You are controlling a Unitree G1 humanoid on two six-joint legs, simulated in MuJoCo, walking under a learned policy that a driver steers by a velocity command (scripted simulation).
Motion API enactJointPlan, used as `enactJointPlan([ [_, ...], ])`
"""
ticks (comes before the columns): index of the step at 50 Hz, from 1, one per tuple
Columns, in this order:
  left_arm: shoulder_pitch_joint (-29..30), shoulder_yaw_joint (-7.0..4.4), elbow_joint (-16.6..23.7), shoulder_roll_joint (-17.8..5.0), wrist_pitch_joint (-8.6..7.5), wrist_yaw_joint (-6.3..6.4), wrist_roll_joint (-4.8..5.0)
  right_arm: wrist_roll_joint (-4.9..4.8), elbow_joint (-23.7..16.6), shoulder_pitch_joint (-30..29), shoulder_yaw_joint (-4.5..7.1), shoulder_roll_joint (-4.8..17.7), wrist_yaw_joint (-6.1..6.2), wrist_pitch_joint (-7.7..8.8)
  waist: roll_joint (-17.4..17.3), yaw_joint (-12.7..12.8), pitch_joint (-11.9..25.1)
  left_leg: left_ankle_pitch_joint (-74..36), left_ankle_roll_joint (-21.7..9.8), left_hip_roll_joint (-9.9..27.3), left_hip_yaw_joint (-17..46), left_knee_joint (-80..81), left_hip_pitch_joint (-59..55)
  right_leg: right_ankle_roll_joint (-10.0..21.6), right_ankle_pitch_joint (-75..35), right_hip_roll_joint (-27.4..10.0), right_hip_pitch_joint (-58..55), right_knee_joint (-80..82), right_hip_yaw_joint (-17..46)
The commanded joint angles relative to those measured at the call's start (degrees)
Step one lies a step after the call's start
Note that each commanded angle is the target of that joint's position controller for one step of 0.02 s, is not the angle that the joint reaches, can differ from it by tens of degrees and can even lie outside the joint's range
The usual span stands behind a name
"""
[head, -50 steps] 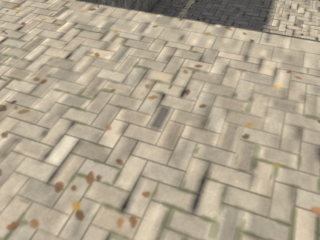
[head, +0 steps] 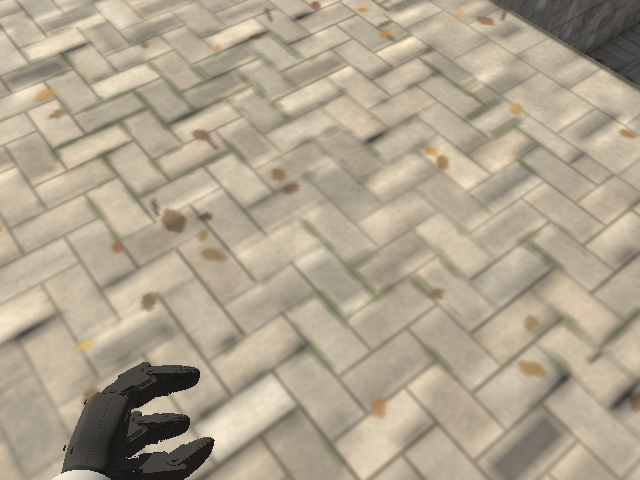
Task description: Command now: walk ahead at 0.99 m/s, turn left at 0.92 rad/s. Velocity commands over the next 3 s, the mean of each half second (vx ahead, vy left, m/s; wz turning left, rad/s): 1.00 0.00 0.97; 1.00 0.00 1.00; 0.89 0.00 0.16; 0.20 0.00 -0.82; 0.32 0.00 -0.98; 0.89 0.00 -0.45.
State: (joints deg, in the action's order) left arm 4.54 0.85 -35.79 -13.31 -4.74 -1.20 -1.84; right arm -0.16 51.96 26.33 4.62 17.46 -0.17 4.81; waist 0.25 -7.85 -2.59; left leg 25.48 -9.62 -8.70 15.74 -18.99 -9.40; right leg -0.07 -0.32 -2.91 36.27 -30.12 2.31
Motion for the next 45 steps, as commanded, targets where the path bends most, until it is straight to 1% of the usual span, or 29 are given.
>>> enactJointPlan([
  [1, -29.1, -6.1, -3.4, -15.3, -0.33, 3.07, 0.77, 1.26, -5.5, -9.5, 2.58, 12.3, -0.15, 1.32, -4.4, 20.9, 16.8, -59.2, 1.0, 7.4, 3.7, -33.4, 21.9, 1.6, 10.2, 0.3, -47.7, -2.2, -0.2],
  [2, -38.8, -6.82, -5.5, -18.0, -0.33, 3.97, -1.3, 1.81, -7.9, -10.3, -0.16, 1.3, -0.11, 1.74, 8.8, 21.4, 22.3, -9.0, 0.7, 3.0, -0.8, -55.1, 34.5, 2.1, 24.8, -14.6, -60.3, -3.0, 13.9],
  [3, -30.9, -7.48, -4.3, -20.8, -0.54, 2.76, -2.79, -2.69, -11.7, -1.2, -1.21, 0.2, 0.27, 1.41, 26.6, 11.5, 29.0, 2.4, 1.8, 0.4, -6.2, -66.0, 48.6, 8.3, 34.6, -26.9, -64.7, 12.2, 49.3],
  [4, -23.1, -6.82, -2.2, -13.3, -0.23, 1.93, -2.28, -0.58, -9.1, -5.6, -0.98, 5.3, 0.99, 0.16, 12.7, 12.0, 19.6, -5.2, 1.4, 6.3, -7.8, -66.2, 52.0, 8.7, 45.2, -22.6, -55.2, 15.1, 43.9],
  [5, -20.1, -5.65, -2.5, -8.8, -0.13, 1.68, -1.64, 0.5, -9.1, -9.4, -0.53, 6.3, 0.18, -0.64, 5.6, 11.9, 12.2, -9.7, 1.9, 8.6, -9.2, -63.1, 51.8, 8.2, 39.7, -19.7, -47.0, 14.5, 32.6],
  [6, -20.5, -5.29, -4.1, -7.2, -0.13, 1.54, -1.96, 1.06, -9.4, -11.5, -0.54, 5.7, -0.63, -1.29, 0.3, 11.5, 7.9, -10.5, 2.4, 10.3, -9.8, -61.6, 50.7, 7.6, 29.8, -18.0, -40.8, 15.0, 25.2],
  [7, -22.6, -4.85, -6.4, -6.3, -0.37, 1.79, -1.73, 1.94, -10.8, -14.0, -0.77, 4.1, -1.71, -1.99, 0.2, 10.7, 5.1, -10.6, 2.4, 12.0, -9.8, -60.2, 50.5, 6.6, 24.1, -15.8, -36.7, 15.8, 18.3],
  [8, -24.0, -4.54, -8.4, -5.5, -0.85, 1.56, -1.22, 2.06, -11.9, -14.0, -1.28, 2.1, -2.52, -2.93, 2.8, 9.3, 3.2, -10.6, 2.7, 13.1, -10.2, -59.7, 50.5, 5.7, 20.8, -15.3, -33.7, 16.7, 13.5],
  [10, -25.4, -4.32, -10.9, -4.6, -1.94, 0.67, 0.45, 2.11, -14.7, -17.4, -2.15, 0.0, -3.4, -4.27, 4.0, 8.0, 0.7, -11.6, 2.9, 15.2, -10.9, -58.6, 53.6, 4.1, 13.7, -14.7, -31.6, 19.0, 5.8],
  [14, -22.5, -4.46, -11.3, -6.4, -3.35, 0.34, 0.31, 1.71, -19.2, -24.1, -2.85, 0.8, -4.46, -4.75, 4.3, 5.5, -3.4, -23.0, 3.1, 15.3, -14.3, -47.4, 52.8, 2.4, 0.5, -11.5, -26.3, 23.5, -9.8],
  [17, -25.8, -4.83, -12.7, -8.7, -3.38, 0.85, 0.36, 1.94, -20.7, -30.5, -3.25, 1.4, -5.51, -4.58, 1.1, 7.2, -7.0, -27.2, 1.0, 12.9, -22.0, -32.3, 49.0, 1.3, -10.5, -8.9, -29.4, 25.8, -17.7],
  [20, -29.9, -5.45, -12.9, -12.8, -2.01, 1.98, 0.42, 1.76, -19.7, -29.6, -3.0, 2.3, -5.34, -3.98, 3.8, 5.9, -3.2, -24.3, -1.8, 6.7, -28.0, -25.5, 40.7, 0.4, -47.8, -9.9, -38.6, 17.0, -20.5],
  [22, -28.1, -6.5, -11.8, -16.7, 0.1, 2.76, 0.11, 1.41, -16.5, -17.5, -1.51, 5.5, -4.11, -3.7, 6.7, -1.2, 4.1, -17.8, -3.6, 3.1, -27.5, -24.9, 28.1, 1.0, -62.7, -12.5, -40.8, -0.4, -19.7],
  [23, -25.3, -6.86, -10.3, -17.6, 1.09, 2.75, -0.04, 1.3, -13.0, -5.7, -0.02, 7.9, -3.23, -3.57, 7.1, -6.2, 9.2, -14.8, -5.2, 2.0, -25.2, -23.4, 15.7, 2.1, -61.5, -13.6, -36.5, -14.9, -18.0],
  [24, -24.0, -6.94, -9.5, -16.7, 1.62, 2.35, -0.42, 1.18, -9.4, 2.8, 1.89, 10.3, -1.86, -3.61, 3.5, -8.7, 12.6, -11.7, -6.6, 2.3, -19.9, -19.2, 0.9, 1.6, -40.0, -10.9, -25.3, -33.9, -17.2],
  [25, -23.5, -5.21, -6.8, -8.6, 1.49, 1.25, -1.11, 0.0, -9.6, -3.0, 3.31, 14.6, -0.74, -4.26, -11.4, -1.3, 7.7, -13.8, -8.5, 11.8, -3.2, -17.1, -3.1, 0.0, 22.7, 0.3, -6.9, -55.2, -16.2],
  [26, -24.4, -4.76, 0.6, -8.8, 0.14, 1.15, 0.44, 2.22, -12.9, -4.7, 3.87, 19.6, -0.95, -5.13, -12.9, 2.4, 18.2, -9.5, -19.9, 21.5, 27.5, -5.6, -18.0, -2.1, 30.2, 5.0, 12.0, -67.1, -4.3],
  [27, -18.8, -4.31, 1.7, -10.5, -1.64, 1.08, 0.27, 2.31, -13.0, -2.2, 4.08, 17.4, -0.19, -5.26, -3.3, 0.1, 16.4, -3.6, -18.4, 23.4, 32.3, 3.0, -15.0, -1.7, 25.1, 1.5, 16.1, -63.5, 1.9],
  [28, -17.6, -3.95, 1.2, -10.6, -2.34, 1.15, 0.39, 1.85, -11.4, -3.5, 3.5, 14.3, 0.29, -4.59, 1.9, 2.6, 7.8, -5.4, -16.2, 22.2, 28.4, 4.9, -5.6, -1.4, 22.1, -0.9, 15.3, -56.9, 2.3],
  [29, -16.4, -3.65, 0.9, -9.9, -2.09, 1.36, -0.4, 1.48, -10.6, -4.9, 2.92, 12.5, 0.57, -3.54, 5.2, 5.4, 3.6, -11.1, -14.3, 19.4, 23.2, 5.1, 3.5, -1.8, 22.1, -2.7, 11.2, -51.6, 2.2],
  [31, -19.1, -3.33, -0.2, -9.5, 0.38, 1.29, -2.4, 0.95, -11.1, -8.2, 1.53, 9.6, 1.05, -1.72, 6.0, 10.0, 1.4, -19.0, -12.8, 14.9, 14.5, 5.3, 15.8, -3.4, 24.1, -4.7, 3.5, -45.0, 2.2],
  [33, -15.6, -2.92, 1.6, -8.1, 2.08, 0.81, -2.49, 0.36, -10.7, -7.5, 0.96, 8.7, 0.54, -0.39, 5.1, 10.3, -0.9, -19.5, -12.2, 12.0, 10.7, 7.5, 24.0, -4.8, 24.9, -5.7, 0.7, -36.1, 0.8],
  [36, -4.7, -1.46, 6.2, -5.4, 2.07, -0.09, -1.19, 0.58, -10.4, -6.7, 1.28, 9.1, -0.04, 0.24, 2.1, 7.5, -3.8, -25.7, -9.1, 7.3, 6.3, 9.3, 31.1, -4.8, 7.4, -3.9, -4.8, -20.0, -1.8],
  [38, -2.6, -1.19, 6.8, -5.4, 1.84, -0.3, -0.28, 0.01, -9.5, -4.6, 1.75, 9.9, -0.58, 0.29, -0.4, 5.3, -1.9, -33.8, -6.6, 6.9, 5.8, 8.1, 29.0, -3.5, -2.6, -1.4, -10.1, -11.7, -2.6],
  [40, -0.8, -1.36, 7.5, -6.5, 1.65, -0.07, 0.16, -0.32, -8.7, -2.8, 2.06, 10.7, -0.61, 0.15, -1.8, 3.7, -0.6, -39.7, -5.1, 8.5, 7.4, 6.2, 23.7, -2.3, -4.6, 0.4, -12.8, -6.5, -2.5],
  [42, -4.0, -2.17, 6.9, -8.8, 1.36, 0.57, 0.16, -0.22, -8.5, -3.2, 2.38, 11.8, -0.09, -0.12, -2.3, 5.3, 2.0, -50.3, -2.5, 8.6, 8.2, -0.7, 18.4, -1.3, -0.8, 3.0, -19.3, -1.2, -1.8],
  [43, -9.7, -3.3, 5.4, -11.5, 1.12, 1.26, 0.36, 0.19, -8.6, -3.8, 2.7, 13.4, -0.08, -0.18, -2.4, 8.2, 6.3, -57.3, -1.0, 8.4, 8.2, -9.0, 16.4, -0.7, 3.9, 4.4, -26.0, -1.4, -1.5],
  [44, -20.2, -4.55, 3.1, -13.8, 0.82, 2.12, 0.62, 0.44, -9.0, -6.7, 3.05, 15.3, -0.39, -0.03, -2.2, 15.0, 11.4, -57.6, 0.4, 7.2, 7.3, -21.7, 19.4, -0.1, 7.4, 3.7, -37.6, -0.7, -1.5],
  [45, -32.9, -6.15, 0.6, -17.3, 0.65, 3.39, -0.23, 0.79, -10.2, -9.3, 2.06, 11.6, -0.62, 0.67, -0.4, 20.8, 17.8, -47.3, 1.3, 4.8, 4.5, -38.5, 28.0, 1.2, 18.8, -3.0, -52.1, -2.9, 3.8],
])
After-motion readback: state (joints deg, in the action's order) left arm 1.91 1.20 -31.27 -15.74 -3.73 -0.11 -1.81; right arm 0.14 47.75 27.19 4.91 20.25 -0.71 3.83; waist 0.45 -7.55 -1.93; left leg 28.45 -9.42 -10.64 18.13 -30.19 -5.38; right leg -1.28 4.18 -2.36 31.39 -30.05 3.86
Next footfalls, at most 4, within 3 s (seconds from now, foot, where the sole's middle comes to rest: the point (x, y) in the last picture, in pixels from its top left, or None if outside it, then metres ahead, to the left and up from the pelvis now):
0.02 right None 0.24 -0.15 -0.75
0.50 left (222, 415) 0.59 0.14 -0.75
0.90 right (160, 249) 1.03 0.28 -0.75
1.32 left None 1.01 0.75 -0.75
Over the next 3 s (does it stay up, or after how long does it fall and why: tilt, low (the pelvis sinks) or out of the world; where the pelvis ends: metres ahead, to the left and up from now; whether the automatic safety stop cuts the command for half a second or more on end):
stays up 1.54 0.87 0.02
